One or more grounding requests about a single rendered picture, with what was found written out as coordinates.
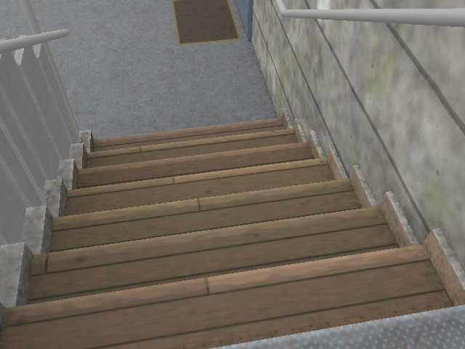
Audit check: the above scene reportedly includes stairs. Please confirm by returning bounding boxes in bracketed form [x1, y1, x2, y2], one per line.
[0, 118, 454, 349]

